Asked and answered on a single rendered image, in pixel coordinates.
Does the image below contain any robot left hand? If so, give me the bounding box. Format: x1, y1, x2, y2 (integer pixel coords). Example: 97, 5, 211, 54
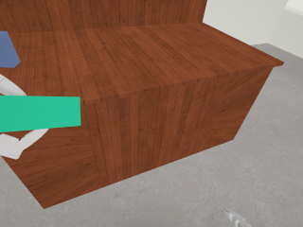
0, 74, 49, 160

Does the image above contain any table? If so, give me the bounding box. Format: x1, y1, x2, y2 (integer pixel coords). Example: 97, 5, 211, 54
0, 0, 284, 209

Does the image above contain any sponge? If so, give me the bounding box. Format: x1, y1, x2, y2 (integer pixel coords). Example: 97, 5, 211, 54
0, 96, 81, 132

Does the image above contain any robot right hand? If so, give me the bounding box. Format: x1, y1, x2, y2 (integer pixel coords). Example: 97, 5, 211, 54
224, 209, 251, 227

